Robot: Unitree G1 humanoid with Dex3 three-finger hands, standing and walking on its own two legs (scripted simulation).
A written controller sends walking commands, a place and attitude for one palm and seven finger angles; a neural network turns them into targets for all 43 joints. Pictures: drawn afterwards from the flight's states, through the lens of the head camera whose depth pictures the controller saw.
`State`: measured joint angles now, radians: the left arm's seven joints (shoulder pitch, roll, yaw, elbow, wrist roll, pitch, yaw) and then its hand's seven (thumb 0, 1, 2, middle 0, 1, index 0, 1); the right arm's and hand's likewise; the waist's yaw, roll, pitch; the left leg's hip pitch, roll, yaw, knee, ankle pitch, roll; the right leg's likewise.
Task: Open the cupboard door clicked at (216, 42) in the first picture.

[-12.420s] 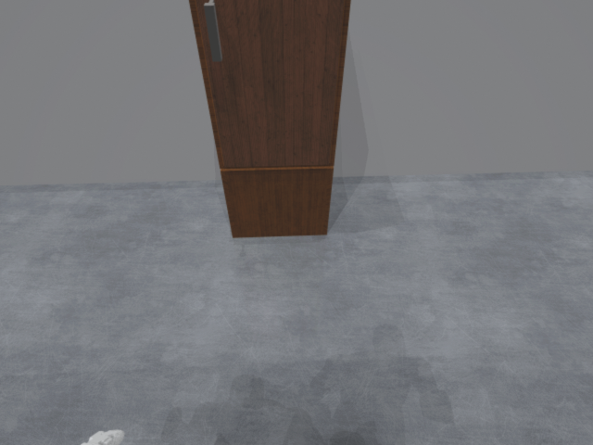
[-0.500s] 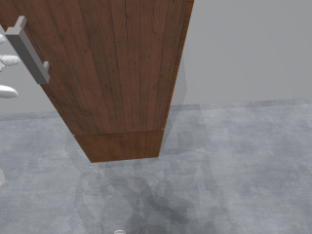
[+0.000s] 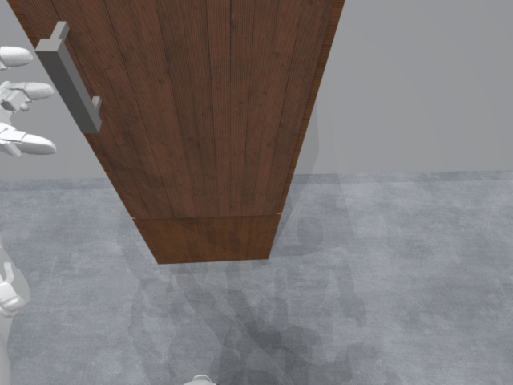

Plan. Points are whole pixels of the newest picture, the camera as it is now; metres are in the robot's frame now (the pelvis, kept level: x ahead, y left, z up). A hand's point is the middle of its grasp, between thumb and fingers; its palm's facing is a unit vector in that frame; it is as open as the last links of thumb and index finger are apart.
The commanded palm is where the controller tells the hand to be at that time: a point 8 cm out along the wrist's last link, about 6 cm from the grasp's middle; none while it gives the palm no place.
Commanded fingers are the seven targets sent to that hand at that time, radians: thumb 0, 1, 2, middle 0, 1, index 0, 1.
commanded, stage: move the hooked fingers beside the handle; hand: left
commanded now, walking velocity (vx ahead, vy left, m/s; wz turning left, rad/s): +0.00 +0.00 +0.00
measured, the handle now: (77, 80) +0.51 +0.25 +0.16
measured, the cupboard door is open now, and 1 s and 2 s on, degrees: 0 0 1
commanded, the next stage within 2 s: slide the fingers in behind the handle in 0.02 s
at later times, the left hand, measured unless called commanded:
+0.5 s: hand (53, 108) +0.47 +0.27 +0.15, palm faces +0.01 -1.00 +0.03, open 14.0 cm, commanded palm +0.44 +0.33 +0.15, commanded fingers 0.00 -0.50 0.30 -0.30 -1.20 -0.30 -1.20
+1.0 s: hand (75, 106) +0.47 +0.24 +0.15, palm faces +0.03 -1.00 +0.01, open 14.0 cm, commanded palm +0.44 +0.30 +0.15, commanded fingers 0.00 -0.50 0.30 -0.30 -1.20 -0.30 -1.20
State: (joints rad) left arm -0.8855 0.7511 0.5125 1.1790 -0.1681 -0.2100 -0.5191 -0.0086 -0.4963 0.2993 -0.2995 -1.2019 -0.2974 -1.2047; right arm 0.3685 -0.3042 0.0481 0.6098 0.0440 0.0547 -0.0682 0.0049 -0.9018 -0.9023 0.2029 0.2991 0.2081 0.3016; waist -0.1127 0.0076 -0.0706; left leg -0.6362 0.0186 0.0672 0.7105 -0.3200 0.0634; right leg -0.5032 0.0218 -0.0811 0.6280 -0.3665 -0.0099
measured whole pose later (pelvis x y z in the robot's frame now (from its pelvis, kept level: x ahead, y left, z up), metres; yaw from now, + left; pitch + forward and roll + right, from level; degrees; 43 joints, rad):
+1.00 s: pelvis -0.01 -0.01 +0.00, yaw +0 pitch +13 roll -2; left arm -0.88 0.64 0.42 1.14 -0.17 -0.20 -0.41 -0.01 -0.50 0.30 -0.30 -1.20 -0.30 -1.21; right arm 0.38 -0.30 0.04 0.63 0.05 0.04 -0.07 0.01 -0.90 -0.90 0.20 0.30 0.21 0.30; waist -0.12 0.01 -0.07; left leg -0.62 0.03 0.06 0.71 -0.31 0.05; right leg -0.49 0.03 -0.08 0.64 -0.37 -0.03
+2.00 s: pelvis -0.01 -0.01 +0.00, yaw +0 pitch +10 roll -2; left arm -0.83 0.55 0.38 1.08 -0.19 -0.18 -0.33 -0.01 -0.36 0.36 -0.29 -1.22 -0.31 -1.22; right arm 0.37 -0.30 0.04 0.64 0.05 0.02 -0.06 0.01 -0.90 -0.90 0.20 0.30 0.21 0.30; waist -0.10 0.03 -0.07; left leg -0.56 0.02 0.06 0.69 -0.30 0.05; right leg -0.44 0.03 -0.08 0.63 -0.36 -0.02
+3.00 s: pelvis +0.00 -0.01 +0.01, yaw -2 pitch +8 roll -1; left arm -0.51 0.47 0.39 0.71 -0.27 -0.10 -0.34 0.01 0.68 0.72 -0.32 -1.35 -0.31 -1.32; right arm 0.38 -0.29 0.02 0.58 0.07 0.02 -0.05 0.01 -0.90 -0.90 0.20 0.30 0.21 0.30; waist -0.07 0.04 -0.10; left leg -0.47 0.02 0.10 0.64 -0.31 0.05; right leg -0.37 0.03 -0.03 0.59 -0.36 -0.02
